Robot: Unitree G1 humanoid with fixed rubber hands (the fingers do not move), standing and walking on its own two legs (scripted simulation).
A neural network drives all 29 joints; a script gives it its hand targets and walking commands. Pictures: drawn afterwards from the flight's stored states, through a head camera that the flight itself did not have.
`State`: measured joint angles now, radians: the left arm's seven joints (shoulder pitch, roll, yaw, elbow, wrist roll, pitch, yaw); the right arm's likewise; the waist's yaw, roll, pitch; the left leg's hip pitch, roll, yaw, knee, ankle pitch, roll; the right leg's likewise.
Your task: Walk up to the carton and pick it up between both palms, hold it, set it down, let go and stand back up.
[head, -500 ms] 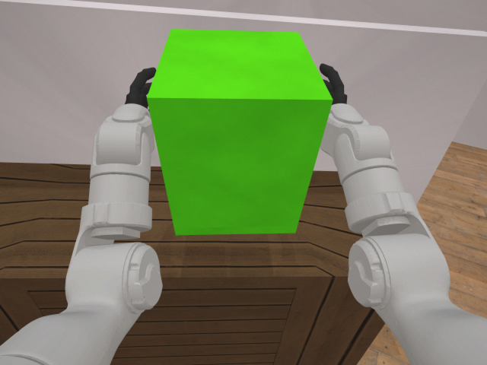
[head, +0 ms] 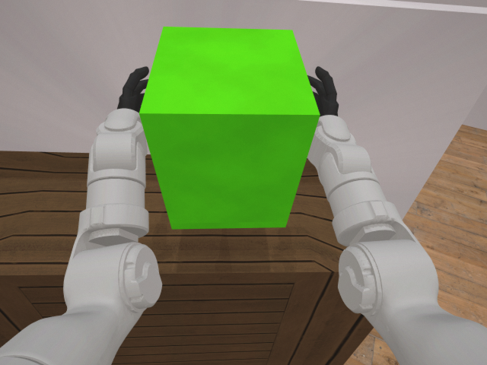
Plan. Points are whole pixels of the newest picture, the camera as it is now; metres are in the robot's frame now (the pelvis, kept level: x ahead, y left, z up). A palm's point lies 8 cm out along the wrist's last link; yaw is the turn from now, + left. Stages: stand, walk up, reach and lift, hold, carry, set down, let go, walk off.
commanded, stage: set down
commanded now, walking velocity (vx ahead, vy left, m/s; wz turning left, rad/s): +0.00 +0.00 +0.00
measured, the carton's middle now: (229, 134) +0.41 +0.03 +0.21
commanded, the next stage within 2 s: none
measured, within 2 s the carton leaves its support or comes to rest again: neither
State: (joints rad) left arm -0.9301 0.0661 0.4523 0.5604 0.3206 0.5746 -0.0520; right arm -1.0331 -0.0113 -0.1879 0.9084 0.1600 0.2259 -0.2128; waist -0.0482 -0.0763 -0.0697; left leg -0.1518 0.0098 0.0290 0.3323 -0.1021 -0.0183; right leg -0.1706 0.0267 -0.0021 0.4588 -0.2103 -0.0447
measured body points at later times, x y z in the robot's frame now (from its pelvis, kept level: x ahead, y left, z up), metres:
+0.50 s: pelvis +0.00 +0.00 +0.00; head -0.05 +0.02 +0.45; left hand +0.41 +0.18 +0.22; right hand +0.42 -0.11 +0.24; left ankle +0.05 +0.14 -0.74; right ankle +0.03 -0.08 -0.74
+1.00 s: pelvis +0.01 +0.00 +0.00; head -0.02 +0.02 +0.45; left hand +0.42 +0.18 +0.18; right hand +0.44 -0.12 +0.20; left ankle +0.05 +0.14 -0.74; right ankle +0.03 -0.08 -0.74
